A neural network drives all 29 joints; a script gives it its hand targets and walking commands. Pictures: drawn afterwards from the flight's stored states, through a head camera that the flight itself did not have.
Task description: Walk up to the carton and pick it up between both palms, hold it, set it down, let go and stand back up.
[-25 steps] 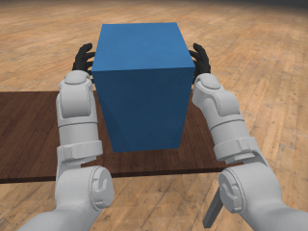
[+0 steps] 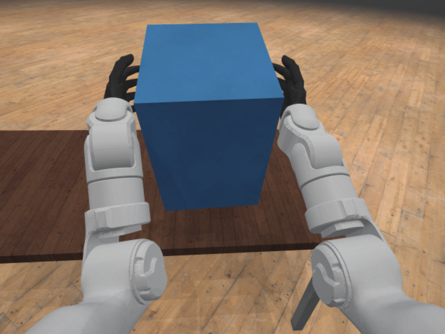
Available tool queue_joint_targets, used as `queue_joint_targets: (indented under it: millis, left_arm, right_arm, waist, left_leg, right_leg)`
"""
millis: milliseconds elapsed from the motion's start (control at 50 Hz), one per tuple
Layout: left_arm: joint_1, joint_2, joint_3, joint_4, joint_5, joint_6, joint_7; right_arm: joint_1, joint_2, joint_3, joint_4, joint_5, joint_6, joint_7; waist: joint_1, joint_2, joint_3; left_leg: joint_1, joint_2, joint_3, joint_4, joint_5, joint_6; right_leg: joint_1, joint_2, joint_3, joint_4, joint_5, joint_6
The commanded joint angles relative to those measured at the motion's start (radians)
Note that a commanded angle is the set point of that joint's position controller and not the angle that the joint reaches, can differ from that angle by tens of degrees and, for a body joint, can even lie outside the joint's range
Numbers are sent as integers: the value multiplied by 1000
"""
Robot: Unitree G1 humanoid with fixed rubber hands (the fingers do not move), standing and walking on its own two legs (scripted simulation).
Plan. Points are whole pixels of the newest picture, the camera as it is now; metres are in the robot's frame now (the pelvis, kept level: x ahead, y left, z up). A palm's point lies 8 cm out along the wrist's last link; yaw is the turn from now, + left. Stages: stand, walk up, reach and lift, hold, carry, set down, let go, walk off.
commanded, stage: set down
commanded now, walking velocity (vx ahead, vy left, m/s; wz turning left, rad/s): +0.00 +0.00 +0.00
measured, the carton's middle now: (207, 123) +0.40 +0.00 +0.23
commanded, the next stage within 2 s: none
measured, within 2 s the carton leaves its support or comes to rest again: neither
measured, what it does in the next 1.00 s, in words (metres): stands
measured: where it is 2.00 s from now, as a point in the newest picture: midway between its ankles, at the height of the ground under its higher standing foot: outside the picture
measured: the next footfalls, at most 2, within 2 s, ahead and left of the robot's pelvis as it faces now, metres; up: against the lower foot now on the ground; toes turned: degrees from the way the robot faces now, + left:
none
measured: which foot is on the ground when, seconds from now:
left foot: down 0.00-1.00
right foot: down 0.00-1.00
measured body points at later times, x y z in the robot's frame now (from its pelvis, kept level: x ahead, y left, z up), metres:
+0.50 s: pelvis +0.01 +0.01 +0.00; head +0.00 +0.05 +0.45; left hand +0.42 +0.14 +0.20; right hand +0.40 -0.13 +0.20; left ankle +0.04 +0.11 -0.75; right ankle +0.02 -0.08 -0.75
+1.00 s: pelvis +0.02 +0.02 +0.00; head +0.01 +0.05 +0.45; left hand +0.44 +0.15 +0.17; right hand +0.42 -0.12 +0.17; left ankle +0.04 +0.11 -0.75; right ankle +0.02 -0.08 -0.75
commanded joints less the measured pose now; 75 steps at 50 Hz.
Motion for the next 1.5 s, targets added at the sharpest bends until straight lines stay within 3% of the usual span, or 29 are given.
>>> queue_joint_targets:
  millis: [0,60,120,180,280,340,440,500,580,640,720,760,780,820,900,960,1180,1480]
  left_arm:
    - [-602,-450,-337,19,-109,-112,-141]
    - [-526,-411,-253,109,-58,-136,-161]
    - [-489,-397,-219,136,-29,-150,-171]
    - [-485,-426,-263,98,-51,-180,-164]
    - [-519,-502,-425,-29,-129,-267,-114]
    - [-519,-528,-503,-83,-152,-299,-91]
    - [-460,-526,-531,-78,-150,-296,-76]
    - [-421,-515,-510,-59,-137,-282,-73]
    - [-402,-510,-496,-56,-130,-269,-69]
    - [-384,-499,-452,-6,-113,-262,-74]
    - [-379,-497,-432,22,-104,-262,-81]
    - [-393,-505,-439,19,-113,-275,-79]
    - [-424,-480,-415,88,-129,-286,-90]
    - [-450,-490,-403,96,-132,-314,-91]
    - [-472,-539,-442,109,-154,-378,-67]
    - [-457,-544,-441,144,-153,-416,-54]
    - [-475,-533,-389,218,-143,-470,-47]
    - [-540,-527,-304,358,-134,-561,-33]
  right_arm:
    - [-685,420,174,-159,-53,-181,134]
    - [-624,398,113,-86,-138,-232,154]
    - [-576,379,78,-47,-186,-270,169]
    - [-581,380,95,-95,-194,-329,174]
    - [-615,413,219,-217,-164,-441,166]
    - [-574,421,271,-218,-157,-465,158]
    - [-524,406,300,-202,-147,-470,156]
    - [-495,391,294,-178,-134,-463,161]
    - [-492,375,287,-176,-116,-456,163]
    - [-487,362,259,-143,-127,-448,169]
    - [-465,350,213,-109,-148,-443,175]
    - [-470,359,205,-115,-153,-452,175]
    - [-464,360,138,-72,-187,-440,176]
    - [-448,377,94,-54,-221,-445,185]
    - [-480,398,100,-48,-237,-483,197]
    - [-467,403,112,-13,-245,-497,201]
    - [-454,447,106,68,-257,-500,209]
    - [-438,504,-30,181,-366,-504,233]
  waist:
    - [-1,100,-325]
    - [17,63,-197]
    - [23,55,-151]
    - [18,61,-208]
    - [11,78,-457]
    - [-7,89,-535]
    - [5,101,-529]
    - [29,107,-486]
    - [36,105,-447]
    - [46,88,-386]
    - [40,90,-337]
    - [36,93,-356]
    - [15,69,-311]
    - [14,83,-331]
    - [19,115,-478]
    - [26,104,-494]
    - [66,89,-478]
    - [65,91,-496]
  left_leg:
    - [38,-2,49,-99,-5,-2]
    - [-15,-2,73,-146,-130,28]
    - [-34,3,91,-160,-146,36]
    - [-7,6,92,-138,-49,21]
    - [127,4,82,-32,267,-25]
    - [182,5,71,-1,338,-41]
    - [161,11,57,-1,316,-37]
    - [138,16,54,-8,301,-34]
    - [142,22,54,-4,325,-36]
    - [124,23,57,-22,259,-30]
    - [102,27,63,-48,198,-28]
    - [112,26,63,-41,229,-34]
    - [69,1,70,-57,94,-15]
    - [89,9,75,-84,37,-18]
    - [208,21,63,-16,249,-66]
    - [232,26,55,7,340,-73]
    - [95,10,70,-22,287,-47]
    - [56,17,89,-48,210,-47]
  right_leg:
    - [49,-27,-33,-57,51,102]
    - [49,-44,-39,-79,-45,107]
    - [63,-46,-50,-81,-73,105]
    - [79,-44,-57,-70,16,100]
    - [144,-20,-76,-32,282,105]
    - [140,-19,-71,-20,351,105]
    - [128,-30,-61,-17,348,102]
    - [117,-30,-59,-21,315,95]
    - [99,-23,-62,-28,298,90]
    - [78,-24,-63,-43,241,86]
    - [69,-28,-63,-52,198,80]
    - [71,-26,-64,-48,220,81]
    - [29,-37,-62,-61,157,103]
    - [13,-37,-69,-53,133,103]
    - [3,-17,-82,-41,238,91]
    - [-4,-9,-80,-40,284,91]
    - [79,-27,-41,-17,387,102]
    - [49,-31,-33,-16,354,106]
